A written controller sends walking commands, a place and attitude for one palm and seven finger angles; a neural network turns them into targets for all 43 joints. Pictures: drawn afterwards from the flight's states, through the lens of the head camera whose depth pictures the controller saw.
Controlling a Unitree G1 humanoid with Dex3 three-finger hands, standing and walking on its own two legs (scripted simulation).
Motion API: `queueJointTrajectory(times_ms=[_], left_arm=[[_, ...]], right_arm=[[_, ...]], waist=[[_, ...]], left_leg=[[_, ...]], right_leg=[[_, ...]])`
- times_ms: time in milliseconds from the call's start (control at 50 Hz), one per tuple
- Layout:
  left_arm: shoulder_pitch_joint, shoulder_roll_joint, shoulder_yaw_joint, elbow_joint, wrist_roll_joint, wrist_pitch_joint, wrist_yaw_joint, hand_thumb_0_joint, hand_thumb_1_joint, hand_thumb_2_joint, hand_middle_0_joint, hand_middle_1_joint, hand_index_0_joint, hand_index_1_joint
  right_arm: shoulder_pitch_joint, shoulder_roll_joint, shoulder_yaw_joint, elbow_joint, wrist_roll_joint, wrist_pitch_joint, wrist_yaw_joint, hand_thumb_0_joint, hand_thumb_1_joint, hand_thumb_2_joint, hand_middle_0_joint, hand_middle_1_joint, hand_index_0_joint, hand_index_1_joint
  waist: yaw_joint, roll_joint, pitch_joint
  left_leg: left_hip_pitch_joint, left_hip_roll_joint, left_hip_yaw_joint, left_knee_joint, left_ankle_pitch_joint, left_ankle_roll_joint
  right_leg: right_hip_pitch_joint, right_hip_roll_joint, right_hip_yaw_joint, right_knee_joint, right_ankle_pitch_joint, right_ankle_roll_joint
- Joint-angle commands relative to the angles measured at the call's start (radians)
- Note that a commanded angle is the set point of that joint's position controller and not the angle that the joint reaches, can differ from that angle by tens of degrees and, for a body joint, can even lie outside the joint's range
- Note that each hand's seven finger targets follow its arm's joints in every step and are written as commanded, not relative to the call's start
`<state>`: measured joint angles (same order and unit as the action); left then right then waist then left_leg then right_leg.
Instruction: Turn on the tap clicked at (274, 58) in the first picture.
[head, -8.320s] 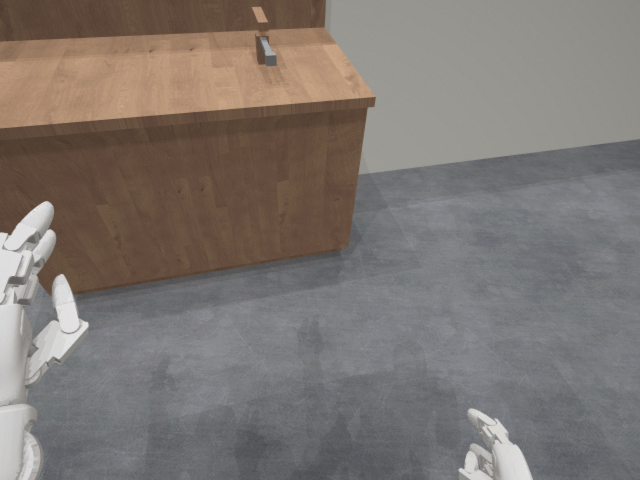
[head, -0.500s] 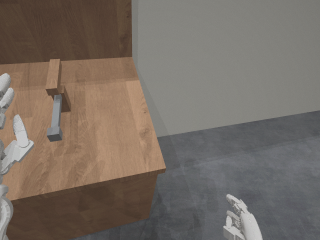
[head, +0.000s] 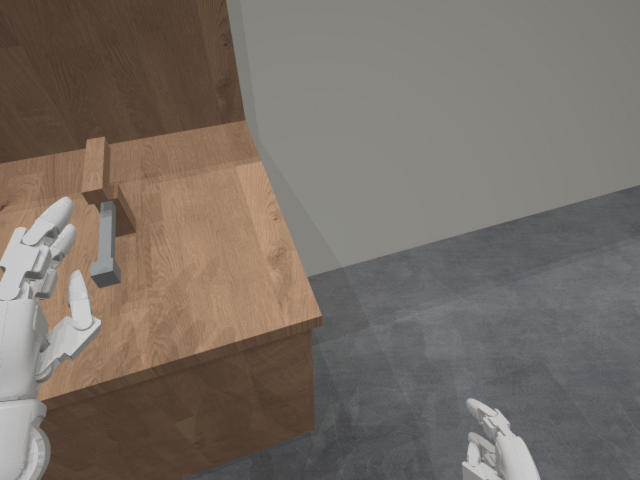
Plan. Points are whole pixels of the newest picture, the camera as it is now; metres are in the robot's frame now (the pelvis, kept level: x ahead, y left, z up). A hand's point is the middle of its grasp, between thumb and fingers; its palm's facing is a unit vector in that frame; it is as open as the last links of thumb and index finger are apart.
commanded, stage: come to a stop and stand still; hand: left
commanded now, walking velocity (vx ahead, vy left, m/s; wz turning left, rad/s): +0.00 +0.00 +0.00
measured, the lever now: (106, 272) +0.35 +0.33 +0.05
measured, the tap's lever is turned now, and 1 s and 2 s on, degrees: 0 0 0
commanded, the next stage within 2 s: look again from close up in 0.32 s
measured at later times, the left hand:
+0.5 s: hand (82, 318) +0.23 +0.25 +0.15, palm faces +0.41 -0.84 -0.36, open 7.4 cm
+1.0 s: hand (56, 288) +0.25 +0.27 +0.17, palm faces +0.46 -0.78 -0.43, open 7.4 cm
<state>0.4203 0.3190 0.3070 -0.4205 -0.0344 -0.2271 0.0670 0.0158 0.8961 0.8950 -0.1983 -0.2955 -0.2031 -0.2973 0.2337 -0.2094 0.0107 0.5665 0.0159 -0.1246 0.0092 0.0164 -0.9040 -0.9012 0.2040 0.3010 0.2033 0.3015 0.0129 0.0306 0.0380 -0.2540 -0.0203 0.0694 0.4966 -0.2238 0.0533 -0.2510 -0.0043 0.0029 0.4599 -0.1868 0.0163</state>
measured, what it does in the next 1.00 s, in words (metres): stands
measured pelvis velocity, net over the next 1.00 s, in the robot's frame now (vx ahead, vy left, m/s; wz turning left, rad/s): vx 0.03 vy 0.00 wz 0.05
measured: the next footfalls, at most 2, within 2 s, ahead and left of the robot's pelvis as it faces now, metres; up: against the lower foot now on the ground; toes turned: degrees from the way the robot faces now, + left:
none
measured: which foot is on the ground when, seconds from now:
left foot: down 0.00-1.00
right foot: down 0.00-1.00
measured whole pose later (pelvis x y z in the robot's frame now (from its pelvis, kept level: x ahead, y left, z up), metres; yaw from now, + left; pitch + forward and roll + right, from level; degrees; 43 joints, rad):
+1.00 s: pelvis +0.03 +0.00 +0.00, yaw +3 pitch -1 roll -2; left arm 0.27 0.42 0.37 -0.40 0.03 -0.19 0.07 0.02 0.89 0.89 -0.21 -0.30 -0.21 -0.30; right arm 0.22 -0.19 0.01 0.56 0.00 -0.12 -0.03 0.01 -0.90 -0.90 0.20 0.30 0.20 0.30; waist 0.07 -0.03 0.06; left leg -0.23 -0.02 0.02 0.50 -0.25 0.05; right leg -0.19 0.00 -0.04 0.43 -0.22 0.01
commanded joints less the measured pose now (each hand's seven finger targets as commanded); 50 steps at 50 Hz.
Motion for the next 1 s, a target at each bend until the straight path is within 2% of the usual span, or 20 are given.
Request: queueJointTrajectory(times_ms=[0,60,140,180,240,300,340,380,460,520,560,600,660,740,820,860,920,940,960,980], left_arm=[[-0.109,0.259,0.222,-0.151,-0.012,-0.05,0.041,0.0,0.9,0.9,-0.2,-0.3,-0.2,-0.3],[-0.253,0.3,0.233,-0.255,0.001,-0.07,0.048,0.0,0.9,0.9,-0.2,-0.3,-0.2,-0.3],[-0.248,0.218,0.15,-0.278,0.012,-0.085,0.046,0.0,0.9,0.9,-0.2,-0.3,-0.2,-0.3],[-0.199,0.177,0.115,-0.247,0.018,-0.082,0.045,0.0,0.9,0.9,-0.2,-0.3,-0.2,-0.3],[-0.11,0.146,0.096,-0.159,0.028,-0.066,0.044,0.0,0.9,0.9,-0.2,-0.3,-0.2,-0.3],[-0.102,0.165,0.121,-0.109,0.024,-0.058,0.045,0.0,0.9,0.9,-0.2,-0.3,-0.2,-0.3],[-0.109,0.179,0.136,-0.102,0.018,-0.055,0.042,0.0,0.9,0.9,-0.2,-0.3,-0.2,-0.3],[-0.155,0.186,0.138,-0.143,0.014,-0.055,0.04,0.0,0.9,0.9,-0.2,-0.3,-0.2,-0.3],[-0.201,0.212,0.147,-0.266,0.012,-0.064,0.044,0.0,0.9,0.9,-0.2,-0.3,-0.2,-0.3],[-0.153,0.205,0.145,-0.3,0.005,-0.062,0.05,0.0,0.9,0.9,-0.2,-0.3,-0.2,-0.3],[-0.118,0.208,0.151,-0.322,0.003,-0.057,0.051,0.0,0.9,0.9,-0.2,-0.3,-0.2,-0.3],[-0.074,0.192,0.141,-0.307,-0.001,-0.051,0.05,0.0,0.9,0.9,-0.2,-0.3,-0.2,-0.3],[-0.012,0.19,0.163,-0.24,-0.005,-0.034,0.051,0.0,0.9,0.9,-0.2,-0.3,-0.2,-0.3],[-0.013,0.182,0.158,-0.197,-0.014,-0.023,0.047,0.0,0.9,0.9,-0.2,-0.3,-0.2,-0.3],[-0.083,0.182,0.133,-0.233,-0.013,-0.017,0.049,0.0,0.9,0.9,-0.2,-0.3,-0.2,-0.3],[-0.12,0.203,0.141,-0.29,-0.01,-0.017,0.054,0.0,0.9,0.9,-0.2,-0.3,-0.2,-0.3],[-0.126,0.186,0.118,-0.291,-0.007,-0.021,0.06,0.0,0.9,0.9,-0.2,-0.3,-0.2,-0.3],[-1.139,0.996,0.697,-0.523,0.173,-0.128,0.064,0.0,0.9,0.9,-0.2,-0.3,-0.2,-0.3],[-0.849,0.582,0.429,-0.016,0.069,-0.071,0.043,0.0,0.9,0.9,-0.2,-0.3,-0.2,-0.3],[-0.569,0.399,0.289,-0.088,0.029,-0.066,0.023,0.0,0.9,0.9,-0.2,-0.3,-0.2,-0.3]], right_arm=[[-0.124,-0.112,-0.041,-0.186,-0.003,-0.041,-0.055,0.0,-0.9,-0.9,0.2,0.3,0.2,0.3],[-0.135,-0.113,-0.04,-0.181,-0.008,-0.053,-0.071,0.0,-0.9,-0.9,0.2,0.3,0.2,0.3],[-0.104,-0.114,-0.041,-0.159,-0.01,-0.098,-0.059,0.0,-0.9,-0.9,0.2,0.3,0.2,0.3],[-0.101,-0.118,-0.04,-0.147,-0.009,-0.109,-0.055,0.0,-0.9,-0.9,0.2,0.3,0.2,0.3],[-0.086,-0.12,-0.044,-0.142,-0.004,-0.103,-0.044,0.0,-0.9,-0.9,0.2,0.3,0.2,0.3],[-0.077,-0.118,-0.047,-0.137,-0.008,-0.087,-0.044,0.0,-0.9,-0.9,0.2,0.3,0.2,0.3],[-0.082,-0.117,-0.046,-0.137,-0.011,-0.08,-0.047,0.0,-0.9,-0.9,0.2,0.3,0.2,0.3],[-0.09,-0.12,-0.045,-0.136,-0.013,-0.076,-0.05,0.0,-0.9,-0.9,0.2,0.3,0.2,0.3],[-0.11,-0.111,-0.039,-0.146,-0.012,-0.083,-0.053,0.0,-0.9,-0.9,0.2,0.3,0.2,0.3],[-0.102,-0.11,-0.045,-0.151,-0.011,-0.085,-0.048,0.0,-0.9,-0.9,0.2,0.3,0.2,0.3],[-0.109,-0.106,-0.044,-0.152,-0.01,-0.083,-0.046,0.0,-0.9,-0.9,0.2,0.3,0.2,0.3],[-0.094,-0.109,-0.048,-0.152,-0.008,-0.07,-0.041,0.0,-0.9,-0.9,0.2,0.3,0.2,0.3],[-0.092,-0.108,-0.048,-0.149,-0.006,-0.048,-0.041,0.0,-0.9,-0.9,0.2,0.3,0.2,0.3],[-0.092,-0.111,-0.051,-0.153,-0.001,-0.02,-0.046,0.0,-0.9,-0.9,0.2,0.3,0.2,0.3],[-0.105,-0.112,-0.046,-0.164,-0.001,-0.014,-0.055,0.0,-0.9,-0.9,0.2,0.3,0.2,0.3],[-0.123,-0.107,-0.043,-0.167,-0.002,-0.017,-0.061,0.0,-0.9,-0.9,0.2,0.3,0.2,0.3],[-0.115,-0.111,-0.046,-0.166,-0.004,-0.022,-0.06,0.0,-0.9,-0.9,0.2,0.3,0.2,0.3],[0.018,-0.137,-0.039,-0.137,-0.066,-0.076,-0.041,0.0,-0.9,-0.9,0.2,0.3,0.2,0.3],[-0.089,-0.055,-0.033,-0.031,-0.003,-0.054,-0.038,0.0,-0.9,-0.9,0.2,0.3,0.2,0.3],[-0.087,-0.093,-0.054,-0.084,-0.021,-0.048,-0.023,0.0,-0.9,-0.9,0.2,0.3,0.2,0.3]], waist=[[0.011,-0.147,-0.043],[0.005,0.013,-0.027],[0.012,0.102,-0.103],[0.013,0.135,-0.107],[0.022,0.077,-0.047],[0.014,-0.051,-0.021],[0.01,-0.091,-0.018],[0.002,-0.059,-0.032],[0.011,0.05,-0.122],[0.018,0.057,-0.199],[0.015,0.075,-0.225],[0.012,0.077,-0.227],[0.011,0.037,-0.199],[0.006,-0.004,-0.166],[0.006,0.032,-0.138],[0.008,0.045,-0.151],[0.01,0.061,-0.155],[0.025,-0.063,0.031],[0.006,0.095,-0.006],[0.025,0.055,-0.067]], left_leg=[[-0.036,0.07,-0.126,-0.136,-0.223,-0.025],[-0.066,0.077,-0.131,-0.158,-0.303,-0.011],[-0.032,0.079,-0.124,-0.168,-0.228,-0.005],[-0.052,0.105,-0.145,-0.216,-0.296,-0.007],[-0.173,0.109,-0.152,-0.244,-0.382,-0.005],[-0.116,0.074,-0.124,-0.169,-0.268,-0.023],[-0.058,0.056,-0.11,-0.12,-0.186,-0.028],[-0.018,0.056,-0.114,-0.123,-0.116,-0.033],[0.038,0.077,-0.124,-0.158,0.044,-0.035],[0.092,0.087,-0.118,-0.112,0.257,-0.037],[0.146,0.088,-0.112,-0.081,0.396,-0.054],[0.154,0.099,-0.114,-0.071,0.458,-0.065],[0.132,0.102,-0.113,-0.074,0.465,-0.081],[0.085,0.107,-0.112,-0.09,0.364,-0.07],[0.073,0.105,-0.117,-0.121,0.321,-0.068],[0.093,0.103,-0.114,-0.114,0.305,-0.064],[0.082,0.102,-0.12,-0.129,0.242,-0.055],[-0.107,0.12,-0.108,0.01,0.29,-0.012],[0.045,0.144,-0.151,-0.012,0.272,-0.049],[0.105,0.103,-0.14,-0.08,0.303,-0.08]], right_leg=[[-0.044,-0.069,0.096,-0.181,-0.336,-0.044],[-0.031,-0.057,0.103,-0.165,-0.359,-0.045],[0.088,-0.03,0.066,-0.101,-0.182,-0.043],[0.106,-0.016,0.041,-0.071,-0.176,-0.035],[0.141,-0.008,0.04,-0.053,-0.194,-0.032],[0.061,-0.028,0.078,-0.157,-0.229,-0.038],[0.0,-0.054,0.119,-0.214,-0.259,-0.047],[-0.006,-0.051,0.103,-0.207,-0.225,-0.049],[0.114,-0.024,0.045,-0.094,0.038,-0.038],[0.18,-0.031,0.025,-0.049,0.216,-0.037],[0.17,-0.034,0.013,-0.029,0.279,-0.039],[0.166,-0.032,0.006,-0.02,0.289,-0.039],[0.16,-0.03,-0.004,-0.026,0.289,-0.039],[0.169,-0.042,0.006,-0.046,0.273,-0.037],[0.161,-0.036,0.006,-0.049,0.233,-0.033],[0.16,-0.041,0.015,-0.055,0.243,-0.035],[0.175,-0.044,0.021,-0.06,0.203,-0.037],[-0.008,-0.059,0.06,-0.126,0.21,-0.013],[-0.091,-0.143,0.063,-0.064,0.104,-0.103],[0.009,-0.071,0.078,-0.026,0.177,-0.104]])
